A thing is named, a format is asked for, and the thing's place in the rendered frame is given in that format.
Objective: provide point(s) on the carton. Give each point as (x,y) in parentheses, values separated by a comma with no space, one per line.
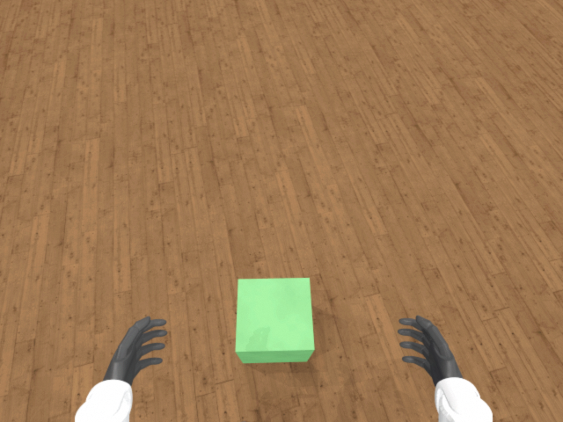
(274,320)

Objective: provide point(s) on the left robot forearm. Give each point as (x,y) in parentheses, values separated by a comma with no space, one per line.
(108,401)

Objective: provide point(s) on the robot right hand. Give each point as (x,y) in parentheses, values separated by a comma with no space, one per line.
(440,362)

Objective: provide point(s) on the right robot forearm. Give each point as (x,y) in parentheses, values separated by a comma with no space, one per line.
(457,400)

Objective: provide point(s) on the robot left hand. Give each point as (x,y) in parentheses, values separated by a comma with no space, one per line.
(126,363)

